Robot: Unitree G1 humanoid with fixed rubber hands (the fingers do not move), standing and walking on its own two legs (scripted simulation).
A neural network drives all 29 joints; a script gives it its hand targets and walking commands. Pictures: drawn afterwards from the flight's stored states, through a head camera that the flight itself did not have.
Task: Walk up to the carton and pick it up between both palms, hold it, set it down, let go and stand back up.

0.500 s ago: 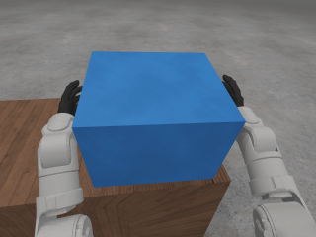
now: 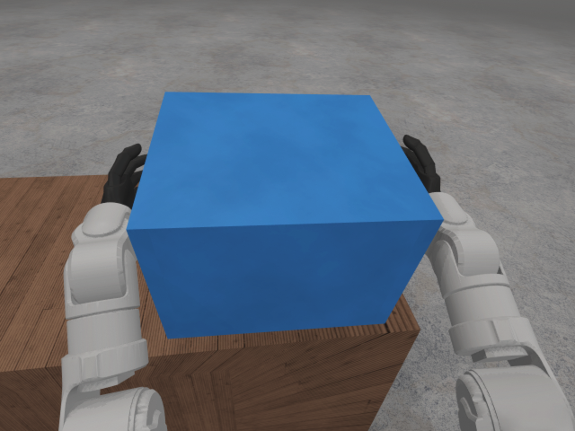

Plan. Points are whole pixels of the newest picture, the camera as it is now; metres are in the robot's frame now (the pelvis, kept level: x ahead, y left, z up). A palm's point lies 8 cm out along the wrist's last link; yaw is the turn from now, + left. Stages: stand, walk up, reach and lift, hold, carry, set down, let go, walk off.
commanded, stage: hold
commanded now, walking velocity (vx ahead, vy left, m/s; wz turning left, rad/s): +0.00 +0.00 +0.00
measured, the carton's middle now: (275, 208) +0.37 +0.02 +0.19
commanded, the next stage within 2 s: set down in 1.52 s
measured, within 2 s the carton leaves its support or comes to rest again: neither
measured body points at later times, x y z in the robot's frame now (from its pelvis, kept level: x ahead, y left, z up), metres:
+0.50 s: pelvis +0.00 +0.00 +0.00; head -0.06 +0.03 +0.45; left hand +0.36 +0.21 +0.21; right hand +0.37 -0.18 +0.22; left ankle +0.05 +0.11 -0.75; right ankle -0.03 -0.11 -0.75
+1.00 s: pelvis +0.00 +0.00 +0.00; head -0.05 +0.02 +0.45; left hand +0.36 +0.21 +0.21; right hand +0.37 -0.18 +0.22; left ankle +0.05 +0.11 -0.75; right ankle -0.03 -0.11 -0.75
